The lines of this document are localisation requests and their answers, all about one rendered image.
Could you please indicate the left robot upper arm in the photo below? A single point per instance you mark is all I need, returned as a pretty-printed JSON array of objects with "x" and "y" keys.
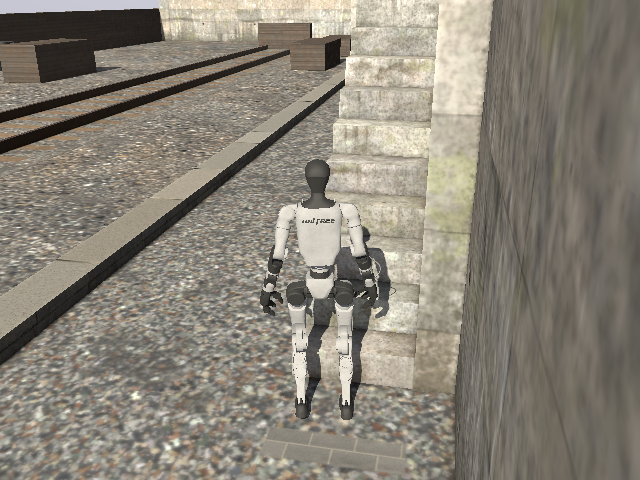
[{"x": 287, "y": 213}]

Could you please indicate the robot right forearm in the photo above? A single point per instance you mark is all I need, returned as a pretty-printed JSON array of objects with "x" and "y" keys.
[{"x": 365, "y": 268}]

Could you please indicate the robot left shin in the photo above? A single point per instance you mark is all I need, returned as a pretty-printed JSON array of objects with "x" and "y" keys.
[{"x": 299, "y": 369}]

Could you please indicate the robot right hand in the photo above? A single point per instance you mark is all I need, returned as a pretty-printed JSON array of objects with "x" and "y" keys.
[{"x": 370, "y": 292}]

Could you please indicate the robot left thigh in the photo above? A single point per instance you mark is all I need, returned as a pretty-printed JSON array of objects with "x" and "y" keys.
[{"x": 297, "y": 304}]

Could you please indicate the right robot upper arm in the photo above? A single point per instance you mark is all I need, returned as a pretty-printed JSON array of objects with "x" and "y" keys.
[{"x": 350, "y": 212}]

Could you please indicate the robot left forearm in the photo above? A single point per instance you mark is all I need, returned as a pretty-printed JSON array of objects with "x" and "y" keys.
[{"x": 272, "y": 274}]

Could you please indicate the robot left hand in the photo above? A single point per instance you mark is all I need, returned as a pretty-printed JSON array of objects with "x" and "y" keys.
[{"x": 266, "y": 302}]

